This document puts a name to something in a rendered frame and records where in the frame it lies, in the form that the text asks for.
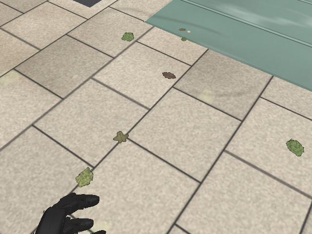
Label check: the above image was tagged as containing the robot left hand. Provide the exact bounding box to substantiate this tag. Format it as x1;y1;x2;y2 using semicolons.
33;192;106;234

